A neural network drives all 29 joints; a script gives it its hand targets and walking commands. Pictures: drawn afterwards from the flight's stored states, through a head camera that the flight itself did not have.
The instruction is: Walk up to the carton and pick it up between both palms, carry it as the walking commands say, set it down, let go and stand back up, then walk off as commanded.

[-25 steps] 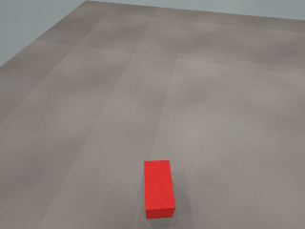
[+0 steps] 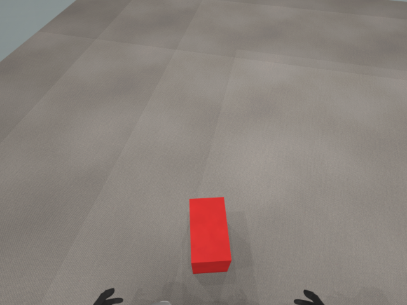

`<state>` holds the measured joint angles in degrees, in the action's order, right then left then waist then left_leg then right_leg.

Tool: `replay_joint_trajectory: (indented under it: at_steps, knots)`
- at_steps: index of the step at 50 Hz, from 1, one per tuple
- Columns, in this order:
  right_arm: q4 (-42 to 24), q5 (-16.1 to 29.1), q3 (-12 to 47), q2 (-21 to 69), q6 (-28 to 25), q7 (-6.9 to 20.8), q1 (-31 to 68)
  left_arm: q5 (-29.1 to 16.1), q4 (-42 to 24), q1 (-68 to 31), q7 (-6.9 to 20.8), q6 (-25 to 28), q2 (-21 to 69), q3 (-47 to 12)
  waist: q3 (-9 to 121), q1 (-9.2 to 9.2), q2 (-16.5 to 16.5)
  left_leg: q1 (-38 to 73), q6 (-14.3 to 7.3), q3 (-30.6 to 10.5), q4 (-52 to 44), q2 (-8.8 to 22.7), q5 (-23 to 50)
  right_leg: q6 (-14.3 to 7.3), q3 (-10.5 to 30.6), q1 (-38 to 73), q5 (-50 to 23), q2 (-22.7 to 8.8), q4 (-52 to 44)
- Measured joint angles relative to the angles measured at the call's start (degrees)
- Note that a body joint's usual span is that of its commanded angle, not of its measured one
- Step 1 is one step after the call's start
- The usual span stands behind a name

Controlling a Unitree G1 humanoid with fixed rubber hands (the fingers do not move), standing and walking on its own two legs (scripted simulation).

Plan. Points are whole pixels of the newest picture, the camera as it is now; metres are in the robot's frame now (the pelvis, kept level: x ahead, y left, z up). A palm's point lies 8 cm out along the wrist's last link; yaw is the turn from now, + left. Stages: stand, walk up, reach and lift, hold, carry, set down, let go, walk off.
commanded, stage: reach and lift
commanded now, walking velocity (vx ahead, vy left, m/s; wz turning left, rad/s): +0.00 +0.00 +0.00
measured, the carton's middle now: (208, 235) +0.44 -0.01 -0.65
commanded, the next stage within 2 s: none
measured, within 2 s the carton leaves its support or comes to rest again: neither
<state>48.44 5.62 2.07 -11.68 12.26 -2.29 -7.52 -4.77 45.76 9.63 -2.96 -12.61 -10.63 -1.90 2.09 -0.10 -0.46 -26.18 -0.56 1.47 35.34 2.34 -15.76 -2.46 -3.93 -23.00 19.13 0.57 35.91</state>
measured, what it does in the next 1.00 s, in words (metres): lowers itself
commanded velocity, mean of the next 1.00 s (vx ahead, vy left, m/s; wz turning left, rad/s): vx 0.00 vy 0.00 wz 0.00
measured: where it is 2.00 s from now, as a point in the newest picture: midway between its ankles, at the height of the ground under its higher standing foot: outside the picture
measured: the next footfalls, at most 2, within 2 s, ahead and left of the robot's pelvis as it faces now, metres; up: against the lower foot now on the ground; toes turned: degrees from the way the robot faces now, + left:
none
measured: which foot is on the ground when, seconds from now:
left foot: down 0.00-1.00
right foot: down 0.00-1.00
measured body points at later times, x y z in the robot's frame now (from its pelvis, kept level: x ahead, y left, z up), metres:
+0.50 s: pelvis -0.04 +0.03 -0.04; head +0.09 +0.03 +0.39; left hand +0.17 +0.20 -0.16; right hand +0.16 -0.20 -0.16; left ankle +0.02 +0.14 -0.73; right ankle -0.02 -0.09 -0.73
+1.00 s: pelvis -0.10 +0.03 -0.08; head +0.11 +0.02 +0.32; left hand +0.29 +0.17 -0.19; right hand +0.31 -0.18 -0.19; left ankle +0.02 +0.14 -0.73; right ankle -0.02 -0.09 -0.73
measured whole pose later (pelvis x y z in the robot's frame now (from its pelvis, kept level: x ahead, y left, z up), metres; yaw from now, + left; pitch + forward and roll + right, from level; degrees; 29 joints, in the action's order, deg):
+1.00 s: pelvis -0.10 +0.03 -0.08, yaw -2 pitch +24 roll +0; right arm 50.3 -4.4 -11.8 -11.1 20.1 2.5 44.2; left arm 2.7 37.8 -36.6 -12.6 -23.4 2.1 12.7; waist -3.1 0.8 -0.6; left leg -67.9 0.2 0.3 60.0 0.7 -15.9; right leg -0.6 -1.3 -65.9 19.9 -0.2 62.1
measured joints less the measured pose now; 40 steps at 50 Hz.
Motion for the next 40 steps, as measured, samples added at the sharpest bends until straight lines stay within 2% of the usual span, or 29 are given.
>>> replay_joint_trajectory:
  at_steps: [3, 5, 8, 11, 14, 19, 23, 31, 35, 40]
  knots:
    - [-5.1, 1.1, -0.3, -2.6, 12.5, -0.3, 9.3, -2.1, -4.0, -10.6, 0.5, -12.8, -2.5, -0.7, 1.1, 0.74, 1.1, -6.0, 1.1, 0.1, 3.9, -0.6, -0.8, 0.1, 0.2, -6.8, 2.2, -0.9, 5.7]
    - [-7.5, 1.2, -0.5, -3.0, 19.2, 0.2, 12.5, -1.4, -5.9, -14.3, 1.1, -19.5, -2.9, -0.8, 1.8, 0.88, 1.4, -8.4, 1.6, 0.0, 4.6, -0.7, -0.8, 0.1, 0.1, -9.1, 2.5, -1.0, 6.6]
    - [-11.8, -0.9, -1.4, -1.6, 24.0, 1.7, 10.9, 1.3, -9.8, -13.5, 2.0, -24.6, -1.6, 0.2, 3.1, 0.81, 1.5, -9.8, 1.5, -0.5, 3.5, -1.1, -0.2, 0.1, 0.0, -10.4, 1.9, -1.2, 5.2]
    - [-16.2, -4.1, -3.1, 0.8, 23.7, 3.4, 6.0, 3.6, -14.3, -8.9, 2.7, -24.5, 1.0, 2.2, 3.5, 1.29, 1.7, -10.6, 1.7, -1.7, 2.4, -1.7, 0.1, 0.4, 1.0, -11.5, 1.1, -1.0, 4.0]
    - [-18.9, -6.7, -5.0, 2.3, 20.9, 5.1, 3.1, 5.2, -17.4, -5.7, 2.8, -21.7, 4.1, 3.9, 3.0, 0.98, 1.1, -13.1, 1.4, -1.4, 4.1, -1.6, -0.5, 0.9, 1.6, -14.0, 1.2, -0.9, 5.2]
    - [-20.6, -8.8, -7.1, 2.8, 15.4, 6.9, 4.8, 6.9, -19.4, -6.6, 1.5, -16.6, 8.0, 5.7, 2.6, 0.48, 0.6, -19.9, 0.8, -0.6, 9.8, -1.4, -1.8, 1.6, 2.6, -20.9, 1.9, -0.8, 10.5]
    - [-21.3, -9.0, -7.6, 2.0, 13.0, 8.0, 7.8, 7.0, -21.6, -8.6, -0.4, -14.5, 9.5, 5.7, 1.9, 0.37, 0.5, -23.9, 0.4, -0.2, 13.3, -1.3, -1.9, 2.0, 3.1, -24.8, 1.8, -0.8, 13.7]
    - [-17.7, -6.3, -8.2, -1.9, 13.8, 10.0, 17.9, 5.3, -23.4, -16.2, -4.1, -17.4, 10.5, 5.5, -3.2, 0.69, 0.6, -27.1, -0.1, 0.1, 19.3, -1.8, -2.1, 2.3, 3.4, -28.2, 2.3, -1.3, 20.3]
    - [-13.3, -5.7, -9.0, -2.8, 14.5, 10.2, 26.5, 4.7, -21.4, -23.4, -5.4, -19.1, 10.8, 6.8, -6.3, 0.86, 0.6, -28.0, -0.1, 0.3, 21.8, -1.7, -2.3, 2.4, 3.7, -29.3, 2.4, -1.2, 23.0]
    - [-6.6, -6.9, -11.0, -2.1, 14.3, 9.0, 37.8, 5.5, -16.8, -32.9, -6.6, -19.0, 11.3, 9.7, -8.5, 1.06, 0.5, -30.4, 0.0, 0.2, 23.5, -1.6, -1.8, 2.5, 3.8, -31.8, 1.9, -1.0, 24.8]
